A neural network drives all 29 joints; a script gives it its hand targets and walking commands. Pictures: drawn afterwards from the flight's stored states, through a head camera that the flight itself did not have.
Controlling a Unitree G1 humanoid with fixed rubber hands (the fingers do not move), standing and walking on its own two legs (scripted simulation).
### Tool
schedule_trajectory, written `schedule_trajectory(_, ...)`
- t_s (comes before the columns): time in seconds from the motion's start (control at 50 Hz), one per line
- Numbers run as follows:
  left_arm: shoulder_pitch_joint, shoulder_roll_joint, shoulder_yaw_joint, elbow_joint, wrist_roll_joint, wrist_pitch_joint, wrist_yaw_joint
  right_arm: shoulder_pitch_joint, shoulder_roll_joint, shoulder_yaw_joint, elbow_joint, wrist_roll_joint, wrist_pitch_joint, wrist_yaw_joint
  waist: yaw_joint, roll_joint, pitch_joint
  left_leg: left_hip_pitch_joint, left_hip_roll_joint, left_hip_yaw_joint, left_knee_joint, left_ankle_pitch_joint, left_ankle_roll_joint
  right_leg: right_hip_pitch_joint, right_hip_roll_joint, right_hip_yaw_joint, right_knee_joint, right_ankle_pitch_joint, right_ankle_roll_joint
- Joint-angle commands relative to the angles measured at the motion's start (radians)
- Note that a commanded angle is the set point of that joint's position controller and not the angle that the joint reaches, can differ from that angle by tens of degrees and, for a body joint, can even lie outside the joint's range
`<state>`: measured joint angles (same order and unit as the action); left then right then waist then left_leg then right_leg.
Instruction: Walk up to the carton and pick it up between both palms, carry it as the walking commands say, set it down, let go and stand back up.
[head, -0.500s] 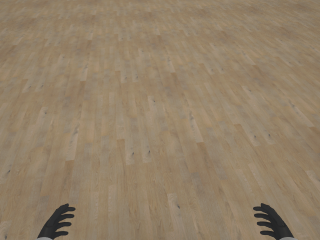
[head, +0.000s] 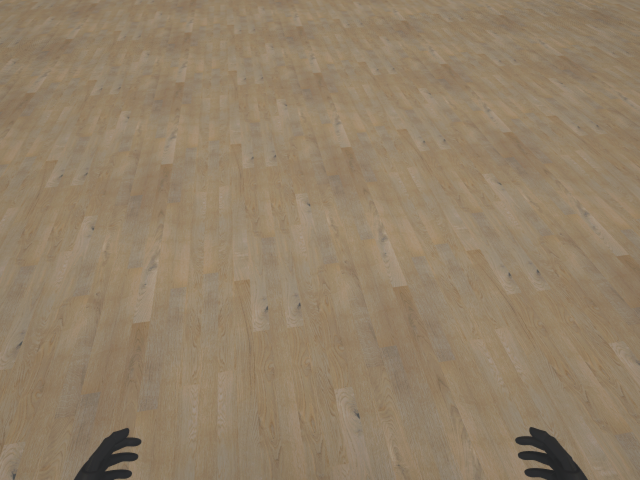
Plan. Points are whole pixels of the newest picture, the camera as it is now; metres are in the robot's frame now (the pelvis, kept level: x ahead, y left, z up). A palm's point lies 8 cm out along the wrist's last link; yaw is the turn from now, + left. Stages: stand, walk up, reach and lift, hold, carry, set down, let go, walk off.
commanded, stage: stand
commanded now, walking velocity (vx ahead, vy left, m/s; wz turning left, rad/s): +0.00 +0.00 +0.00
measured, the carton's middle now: out of the picture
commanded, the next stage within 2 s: walk up in 1.34 s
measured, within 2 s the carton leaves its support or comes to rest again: neither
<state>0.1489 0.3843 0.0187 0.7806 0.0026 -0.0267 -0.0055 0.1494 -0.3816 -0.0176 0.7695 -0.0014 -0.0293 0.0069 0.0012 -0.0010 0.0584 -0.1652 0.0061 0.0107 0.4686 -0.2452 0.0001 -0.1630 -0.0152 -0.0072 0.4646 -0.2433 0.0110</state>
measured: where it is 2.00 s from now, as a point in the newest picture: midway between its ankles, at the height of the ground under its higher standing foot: outside the picture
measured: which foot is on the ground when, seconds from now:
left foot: down 0.00-1.00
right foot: down 0.00-1.00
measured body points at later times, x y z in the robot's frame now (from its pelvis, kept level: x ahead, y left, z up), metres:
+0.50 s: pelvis +0.00 +0.00 +0.01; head +0.00 +0.00 +0.45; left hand +0.12 +0.31 -0.10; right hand +0.12 -0.31 -0.10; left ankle +0.01 +0.12 -0.74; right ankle +0.01 -0.13 -0.74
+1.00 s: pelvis +0.00 +0.00 +0.01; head +0.00 +0.00 +0.46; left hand +0.10 +0.32 -0.11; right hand +0.11 -0.31 -0.10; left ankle +0.01 +0.12 -0.74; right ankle +0.01 -0.13 -0.74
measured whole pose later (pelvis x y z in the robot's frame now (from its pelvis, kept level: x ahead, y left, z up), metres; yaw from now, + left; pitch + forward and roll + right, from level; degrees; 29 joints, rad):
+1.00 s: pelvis +0.00 +0.00 +0.01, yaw +0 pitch -3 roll +0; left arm 0.13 0.38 0.02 0.99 0.00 -0.02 0.01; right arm 0.13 -0.38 -0.02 0.98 0.00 -0.03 -0.01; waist 0.00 0.00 0.05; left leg -0.12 0.00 0.01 0.35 -0.18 0.00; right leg -0.11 -0.02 -0.01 0.35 -0.18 0.02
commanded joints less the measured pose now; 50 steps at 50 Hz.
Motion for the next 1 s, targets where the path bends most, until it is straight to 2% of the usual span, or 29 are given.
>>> schedule_trajectory(0.0, -0.044, 0.163, 0.039, -0.045, -0.001, -0.013, 0.005, -0.045, -0.163, -0.039, -0.046, 0.001, -0.013, -0.005, 0.000, 0.003, -0.059, -0.003, 0.108, -0.094, -0.096, 0.113, 0.028, 0.008, -0.101, 0.088, -0.089, 0.111, -0.035)
schedule_trajectory(0.52, -0.051, 0.168, 0.032, 0.112, -0.004, -0.009, 0.016, -0.054, -0.170, -0.032, 0.113, 0.005, -0.008, -0.014, 0.000, 0.002, -0.049, 0.023, 0.118, -0.096, -0.163, 0.122, 0.022, 0.039, -0.114, 0.087, -0.154, 0.122, -0.029)
schedule_trajectory(0.98, -0.042, 0.166, 0.034, 0.167, -0.005, -0.008, 0.023, -0.045, -0.169, -0.033, 0.170, 0.005, -0.007, -0.021, -0.001, 0.002, -0.048, 0.034, 0.123, -0.095, -0.184, 0.141, 0.020, 0.051, -0.121, 0.084, -0.177, 0.138, -0.028)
